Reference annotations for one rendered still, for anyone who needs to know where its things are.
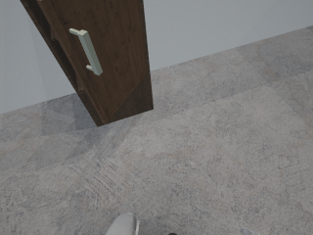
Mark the left robot thigh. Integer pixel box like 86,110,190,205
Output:
105,213,140,235

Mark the cupboard door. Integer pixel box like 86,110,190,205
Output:
36,0,148,124

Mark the handle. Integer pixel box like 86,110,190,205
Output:
69,28,103,75

